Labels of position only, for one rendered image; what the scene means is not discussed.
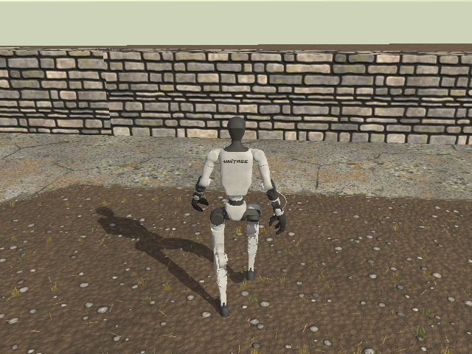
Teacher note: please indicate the robot head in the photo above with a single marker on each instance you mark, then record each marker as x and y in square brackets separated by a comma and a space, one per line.
[236, 127]

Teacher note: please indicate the robot right upper arm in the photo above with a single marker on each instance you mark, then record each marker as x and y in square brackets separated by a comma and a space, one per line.
[260, 157]

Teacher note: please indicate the robot left upper arm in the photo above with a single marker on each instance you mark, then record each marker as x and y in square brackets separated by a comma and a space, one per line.
[212, 156]

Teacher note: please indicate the robot right shin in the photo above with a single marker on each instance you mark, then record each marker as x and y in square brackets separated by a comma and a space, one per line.
[252, 248]

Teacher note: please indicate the left robot hand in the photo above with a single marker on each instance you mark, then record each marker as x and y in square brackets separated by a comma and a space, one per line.
[201, 201]

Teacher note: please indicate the robot left forearm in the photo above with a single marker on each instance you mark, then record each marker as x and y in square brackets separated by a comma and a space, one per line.
[198, 190]

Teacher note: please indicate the robot right forearm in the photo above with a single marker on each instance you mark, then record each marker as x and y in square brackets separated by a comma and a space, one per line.
[274, 200]

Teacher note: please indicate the right robot hand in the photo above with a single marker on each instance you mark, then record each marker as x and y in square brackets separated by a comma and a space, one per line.
[281, 224]

